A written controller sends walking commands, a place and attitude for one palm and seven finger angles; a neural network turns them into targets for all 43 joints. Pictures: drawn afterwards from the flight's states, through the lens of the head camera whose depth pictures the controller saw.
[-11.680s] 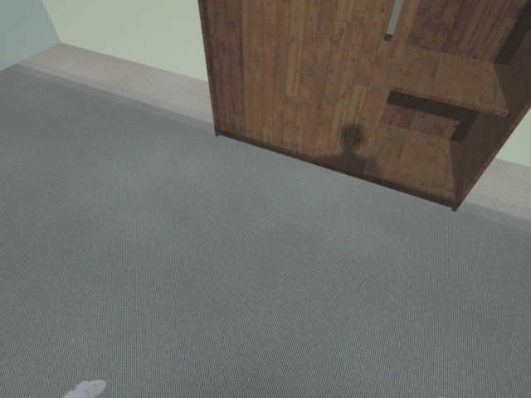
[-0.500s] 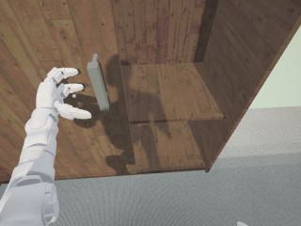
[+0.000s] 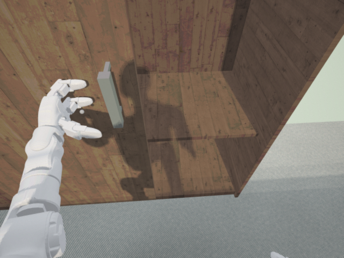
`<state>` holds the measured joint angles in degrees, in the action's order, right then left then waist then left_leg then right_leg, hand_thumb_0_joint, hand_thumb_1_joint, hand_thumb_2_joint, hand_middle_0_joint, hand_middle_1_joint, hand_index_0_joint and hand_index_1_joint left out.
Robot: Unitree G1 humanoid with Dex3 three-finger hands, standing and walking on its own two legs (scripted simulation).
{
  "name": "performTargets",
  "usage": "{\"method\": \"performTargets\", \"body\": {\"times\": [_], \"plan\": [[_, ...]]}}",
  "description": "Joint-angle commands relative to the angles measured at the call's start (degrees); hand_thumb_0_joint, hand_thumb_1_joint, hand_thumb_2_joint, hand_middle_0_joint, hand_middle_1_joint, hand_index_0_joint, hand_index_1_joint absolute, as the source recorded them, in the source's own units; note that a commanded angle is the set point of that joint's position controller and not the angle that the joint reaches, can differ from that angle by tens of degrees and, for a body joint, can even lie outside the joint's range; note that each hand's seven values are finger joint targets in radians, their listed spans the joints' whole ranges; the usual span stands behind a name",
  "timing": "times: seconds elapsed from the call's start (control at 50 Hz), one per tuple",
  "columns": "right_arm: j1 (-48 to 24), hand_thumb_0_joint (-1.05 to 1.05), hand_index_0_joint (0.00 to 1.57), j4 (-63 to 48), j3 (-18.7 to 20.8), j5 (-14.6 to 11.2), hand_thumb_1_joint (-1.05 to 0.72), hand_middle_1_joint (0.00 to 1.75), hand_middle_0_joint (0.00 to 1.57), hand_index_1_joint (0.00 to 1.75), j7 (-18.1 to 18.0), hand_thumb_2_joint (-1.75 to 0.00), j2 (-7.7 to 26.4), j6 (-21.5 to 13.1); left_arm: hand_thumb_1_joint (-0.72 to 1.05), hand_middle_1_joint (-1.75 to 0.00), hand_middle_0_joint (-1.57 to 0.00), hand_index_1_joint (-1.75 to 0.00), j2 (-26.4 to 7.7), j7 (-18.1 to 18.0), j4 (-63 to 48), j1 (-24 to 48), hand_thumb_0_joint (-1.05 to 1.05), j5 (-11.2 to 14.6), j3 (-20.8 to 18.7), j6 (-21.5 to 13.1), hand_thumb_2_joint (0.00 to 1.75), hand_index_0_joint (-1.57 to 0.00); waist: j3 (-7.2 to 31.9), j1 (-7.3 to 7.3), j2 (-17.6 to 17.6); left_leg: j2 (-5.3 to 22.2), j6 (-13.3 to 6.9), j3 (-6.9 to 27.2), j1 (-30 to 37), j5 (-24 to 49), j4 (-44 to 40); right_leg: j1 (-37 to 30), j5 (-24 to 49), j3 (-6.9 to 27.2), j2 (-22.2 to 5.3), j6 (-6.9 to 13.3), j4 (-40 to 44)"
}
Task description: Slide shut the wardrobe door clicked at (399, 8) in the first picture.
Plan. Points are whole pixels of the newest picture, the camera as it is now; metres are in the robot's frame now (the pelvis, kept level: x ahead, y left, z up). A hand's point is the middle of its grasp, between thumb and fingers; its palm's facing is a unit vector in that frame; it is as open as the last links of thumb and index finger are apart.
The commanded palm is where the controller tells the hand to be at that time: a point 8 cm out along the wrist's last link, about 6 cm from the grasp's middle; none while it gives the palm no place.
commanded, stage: move the hooked fingers beside the handle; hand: left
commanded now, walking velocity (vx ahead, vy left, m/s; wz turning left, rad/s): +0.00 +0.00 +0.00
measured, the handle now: (113, 96) +0.48 +0.15 +0.12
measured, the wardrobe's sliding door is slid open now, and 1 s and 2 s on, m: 0.47 0.47 0.47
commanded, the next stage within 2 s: feel for the door with the fingertips in 0.34 s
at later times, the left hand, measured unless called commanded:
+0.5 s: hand (83, 111) +0.42 +0.21 +0.12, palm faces +0.07 -1.00 -0.02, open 14.0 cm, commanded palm +0.39 +0.25 +0.12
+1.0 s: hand (100, 109) +0.42 +0.17 +0.12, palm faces +0.09 -1.00 -0.02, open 14.0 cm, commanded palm +0.40 +0.22 +0.12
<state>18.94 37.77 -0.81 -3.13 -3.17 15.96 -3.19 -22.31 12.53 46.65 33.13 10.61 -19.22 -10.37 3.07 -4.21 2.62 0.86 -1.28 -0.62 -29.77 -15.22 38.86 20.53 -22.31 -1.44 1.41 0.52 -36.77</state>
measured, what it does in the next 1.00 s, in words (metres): stands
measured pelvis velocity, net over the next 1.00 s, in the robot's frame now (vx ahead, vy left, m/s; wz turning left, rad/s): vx -0.01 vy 0.00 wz -0.01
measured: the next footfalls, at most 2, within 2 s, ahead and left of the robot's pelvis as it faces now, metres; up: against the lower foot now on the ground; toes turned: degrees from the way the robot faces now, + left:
none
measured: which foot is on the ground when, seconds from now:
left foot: down 0.00-1.00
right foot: down 0.00-1.00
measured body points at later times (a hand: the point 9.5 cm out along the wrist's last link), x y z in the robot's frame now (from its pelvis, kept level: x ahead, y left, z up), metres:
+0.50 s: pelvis +0.00 +0.00 +0.00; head +0.03 +0.00 +0.45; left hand +0.41 +0.26 +0.13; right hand +0.07 -0.26 -0.11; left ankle +0.05 +0.11 -0.72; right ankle -0.04 -0.12 -0.72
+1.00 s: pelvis -0.01 +0.00 +0.00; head +0.02 -0.01 +0.45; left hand +0.41 +0.22 +0.13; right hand +0.09 -0.26 -0.11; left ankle +0.05 +0.11 -0.72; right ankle -0.04 -0.12 -0.72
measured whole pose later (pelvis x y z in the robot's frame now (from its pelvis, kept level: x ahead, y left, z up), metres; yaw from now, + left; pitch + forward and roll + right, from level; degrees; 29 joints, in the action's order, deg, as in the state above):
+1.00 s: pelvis -0.01 +0.00 +0.00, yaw +0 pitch +5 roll -1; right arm 17.5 37.4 -1.4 -2.6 -2.2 14.6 -2.5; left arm -17.1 4.9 46.0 34.7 8.7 -15.4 -9.8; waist 3.0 -4.4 2.7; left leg 0.9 -1.1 -0.9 -28.8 -14.9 38.7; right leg 20.2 -22.3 -1.1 1.4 0.6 -37.6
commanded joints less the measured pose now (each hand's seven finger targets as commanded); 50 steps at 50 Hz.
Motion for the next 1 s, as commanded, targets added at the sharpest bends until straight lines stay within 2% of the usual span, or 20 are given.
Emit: {"method": "performTargets", "body": {"times": [0.0,0.04,0.12,0.14,0.2,0.24,0.26,0.32,0.36,0.38,0.42,0.46,0.54,0.58,0.62,0.7,0.78,0.86,0.9,0.98], "plan": [[0.7,0.0,0.2,-6.1,2.8,0.2,-0.9,0.3,0.2,0.3,-0.3,-0.9,7.9,-2.1,-0.5,-1.2,-0.3,-1.2,-12.4,-0.7,-14.7,25.7,0.0,0.9,-0.2,-4.1,0.3,-0.3,17.7,-0.75,0.8,-0.3,-1.4,2.8,20.8,12.7,-2.8,5.1,18.6,-0.4,0.8,0.6,5.3],[0.5,0.0,0.2,-6.3,2.9,0.2,-0.9,0.3,0.2,0.3,-0.1,-0.9,7.9,-2.1,-0.5,-1.2,-0.3,-1.2,-12.0,-1.2,-14.9,24.6,0.0,0.8,-0.2,-3.9,0.3,-0.3,18.6,-0.42,2.1,-0.3,-1.1,2.9,21.7,13.4,-2.8,5.4,18.9,-0.4,0.7,0.6,5.0],[0.0,0.0,0.2,-6.5,2.6,0.2,-0.9,0.3,0.2,0.3,0.1,-0.9,7.9,-1.7,-0.5,-1.2,-0.3,-1.2,-11.6,-2.3,-12.1,23.6,0.0,0.6,-0.5,-3.0,0.3,-0.3,15.4,-0.39,-0.9,-0.4,-1.3,2.7,18.8,10.5,-3.3,5.7,17.0,-0.5,0.7,0.4,5.4],[0.0,0.0,0.2,-6.4,2.5,0.2,-0.9,0.3,0.2,0.3,-0.1,-0.9,8.1,-1.6,-0.5,-1.2,-0.3,-1.2,-13.1,-2.5,-11.4,24.4,0.0,0.4,-1.3,-2.9,0.3,-0.3,14.5,-0.37,-1.4,-0.3,-1.3,2.7,18.0,9.7,-3.4,5.7,16.5,-0.4,0.6,0.5,5.4],[0.1,0.0,0.2,-6.8,2.4,0.4,-0.9,0.3,0.2,0.3,-0.1,-0.9,7.8,-1.5,-0.5,-1.2,-0.3,-1.2,-12.5,-2.7,-13.0,26.3,0.0,-0.1,-0.5,-3.8,0.3,-0.3,16.3,-0.27,0.1,-0.3,-1.2,2.8,19.2,10.8,-3.1,5.4,16.6,-0.3,0.6,0.7,5.1],[0.3,0.0,0.2,-6.6,2.5,0.5,-0.9,0.3,0.2,0.3,-0.2,-0.9,7.9,-1.4,-0.5,-1.2,-0.3,-1.2,-14.8,-2.7,-13.9,27.6,0.0,-0.2,-2.0,-4.5,0.3,-0.3,18.0,-0.32,1.2,-0.2,-1.0,3.1,20.3,11.5,-3.0,5.2,17.0,-0.2,0.7,0.7,4.7],[0.2,0.0,0.2,-6.9,2.5,0.5,-0.9,0.3,0.2,0.3,-0.1,-0.9,7.7,-1.6,-0.5,-1.2,-0.3,-1.2,-13.2,-2.5,-14.7,27.5,0.0,-0.1,-1.0,-4.8,0.3,-0.3,18.8,-0.25,2.3,-0.2,-0.9,3.2,21.4,12.5,-3.0,5.2,17.5,-0.3,0.7,0.8,4.6],[0.3,0.0,0.2,-6.9,2.5,0.4,-0.9,0.3,0.2,0.3,0.0,-0.9,7.8,-1.6,-0.5,-1.2,-0.3,-1.2,-12.6,-2.0,-13.3,24.9,0.0,0.4,-1.0,-4.5,0.3,-0.3,18.5,-0.28,-0.3,-0.3,-1.1,2.9,20.5,12.5,-2.9,4.3,18.4,-0.3,0.9,0.6,4.9],[0.4,0.0,0.2,-6.7,2.4,0.3,-0.9,0.3,0.2,0.3,-0.2,-0.9,8.0,-1.4,-0.5,-1.2,-0.3,-1.2,-14.9,-1.5,-11.4,23.8,0.0,0.6,-2.7,-3.7,0.3,-0.3,16.3,0.03,-0.9,-0.4,-1.2,2.5,18.2,11.4,-3.3,3.9,18.4,-0.1,0.8,0.5,5.3],[0.2,0.0,0.2,-7.1,2.4,0.2,-0.9,0.3,0.2,0.3,-0.2,-0.9,7.8,-1.4,-0.5,-1.2,-0.3,-1.2,-12.9,-1.1,-12.0,23.9,0.0,0.5,-0.8,-3.5,0.3,-0.3,15.9,-0.09,0.5,-0.4,-1.1,2.4,18.4,11.2,-3.4,4.5,17.9,-0.3,0.7,0.6,5.2],[0.2,0.0,0.2,-7.2,2.6,0.2,-0.9,0.3,0.2,0.3,-0.1,-0.9,7.8,-1.4,-0.5,-1.2,-0.3,-1.2,-12.3,-1.1,-13.1,23.2,0.0,0.5,-0.6,-3.5,0.3,-0.3,16.8,0.11,1.7,-0.4,-1.1,2.6,19.4,11.7,-3.1,4.7,17.9,-0.3,0.8,0.7,5.2],[0.1,0.0,0.2,-7.0,2.5,0.1,-0.9,0.3,0.2,0.3,0.0,-0.9,7.6,-1.6,-0.5,-1.2,-0.3,-1.2,-9.4,-1.2,-14.3,25.9,0.0,1.1,1.8,-3.6,0.3,-0.3,16.0,-1.0,1.0,-0.3,-1.1,3.0,20.3,10.6,-3.4,6.3,16.2,-0.6,1.0,0.6,5.7],[0.2,0.0,0.2,-6.2,2.9,0.1,-0.9,0.3,0.2,0.3,0.0,-0.9,7.8,-1.9,-0.5,-1.2,-0.3,-1.2,-9.4,-2.7,-15.4,25.6,0.0,1.1,1.7,-3.9,0.3,-0.3,16.6,-0.85,0.7,-0.2,-1.0,3.3,20.8,9.7,-3.5,6.6,15.0,-0.6,1.0,0.6,5.8],[0.1,0.0,0.2,-6.1,3.0,0.2,-0.9,0.3,0.2,0.3,0.3,-0.9,7.5,-2.1,-0.5,-1.2,-0.3,-1.2,-7.4,-3.6,-16.1,26.1,0.0,0.7,3.1,-4.0,0.3,-0.3,16.5,-0.83,0.6,-0.1,-0.9,3.6,21.4,9.8,-3.7,7.2,14.6,-0.9,1.0,0.7,5.6],[-0.1,0.0,0.2,-6.2,3.0,0.5,-0.9,0.3,0.2,0.3,0.7,-0.9,7.5,-2.1,-0.5,-1.2,-0.3,-1.2,-8.1,-5.1,-17.1,24.0,0.0,0.1,2.1,-4.0,0.3,-0.3,18.1,0.1,1.8,-0.2,-0.7,3.6,21.7,10.5,-3.7,6.2,15.0,-0.9,0.9,0.8,5.3],[-0.6,0.0,0.2,-6.2,2.7,0.5,-0.9,0.3,0.2,0.3,0.8,-0.9,7.3,-1.9,-0.5,-1.2,-0.3,-1.2,-7.7,-6.8,-16.7,23.7,0.0,-0.6,2.2,-3.6,0.3,-0.3,15.8,0.12,-0.7,-0.2,-0.9,3.2,19.4,9.7,-3.9,5.1,15.0,-0.8,1.0,0.8,5.5],[-1.2,0.0,0.2,-7.0,2.9,0.6,-0.9,0.3,0.2,0.3,1.1,-0.9,6.6,-2.1,-0.5,-1.2,-0.3,-1.2,-4.9,-7.9,-19.3,23.5,0.0,-0.9,3.9,-3.9,0.3,-0.3,18.0,0.34,1.5,-0.2,-0.6,2.9,22.1,11.4,-3.8,5.2,16.4,-0.8,1.0,0.7,5.0],[-0.9,0.0,0.2,-6.4,2.7,0.7,-0.9,0.3,0.2,0.3,0.8,-0.9,7.0,-1.5,-0.5,-1.2,-0.3,-1.2,-8.1,-8.6,-15.3,24.3,0.0,-1.0,1.2,-3.4,0.3,-0.3,15.1,0.11,-3.1,-0.3,-1.0,2.2,18.1,9.4,-4.0,4.0,16.7,-0.3,1.0,0.4,5.7],[-1.0,0.0,0.2,-6.2,2.4,0.7,-0.9,0.3,0.2,0.3,0.5,-0.9,7.1,-1.2,-0.5,-1.2,-0.3,-1.2,-10.3,-8.4,-14.3,26.0,0.0,-1.3,-0.1,-3.4,0.3,-0.3,14.6,0.14,-2.6,-0.6,-1.1,1.7,16.5,7.8,-3.8,3.2,16.0,0.3,0.7,0.3,6.0],[-0.6,0.0,0.2,-6.2,2.4,0.5,-0.9,0.3,0.2,0.3,0.3,-0.9,6.8,-1.4,-0.5,-1.2,-0.3,-1.2,-8.2,-6.9,-13.0,29.1,0.0,-1.0,2.1,-4.4,0.3,-0.3,15.9,-0.72,0.1,-0.7,-1.1,1.7,18.3,8.1,-3.3,4.7,16.0,0.5,0.8,0.4,5.8]]}}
